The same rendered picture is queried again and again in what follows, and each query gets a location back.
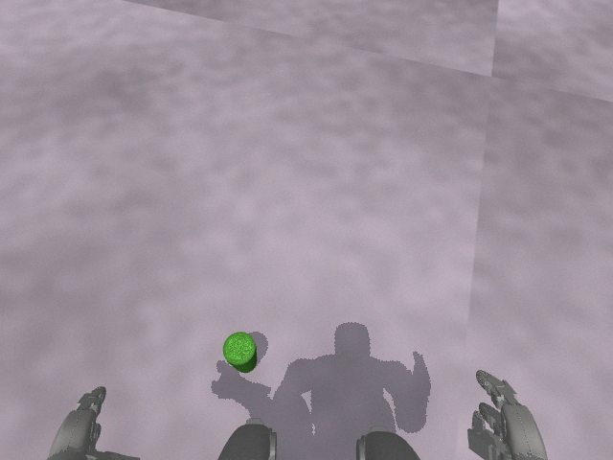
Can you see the left robot hand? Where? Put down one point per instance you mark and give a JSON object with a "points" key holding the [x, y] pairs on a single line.
{"points": [[79, 431]]}

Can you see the cup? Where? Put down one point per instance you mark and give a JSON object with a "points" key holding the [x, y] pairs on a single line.
{"points": [[240, 351]]}

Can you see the right robot hand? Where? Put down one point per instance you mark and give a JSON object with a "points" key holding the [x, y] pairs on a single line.
{"points": [[515, 434]]}

